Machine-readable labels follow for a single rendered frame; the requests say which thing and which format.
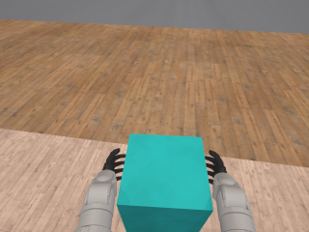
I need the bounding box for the carton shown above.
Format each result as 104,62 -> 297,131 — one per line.
116,133 -> 213,232

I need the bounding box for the right robot hand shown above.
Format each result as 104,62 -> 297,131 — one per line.
205,150 -> 227,185

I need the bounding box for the robot right forearm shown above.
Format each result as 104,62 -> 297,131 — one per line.
212,172 -> 257,232

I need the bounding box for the left robot hand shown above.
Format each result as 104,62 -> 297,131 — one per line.
102,148 -> 126,181

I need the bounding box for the robot left forearm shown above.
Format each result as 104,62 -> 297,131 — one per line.
73,169 -> 117,232

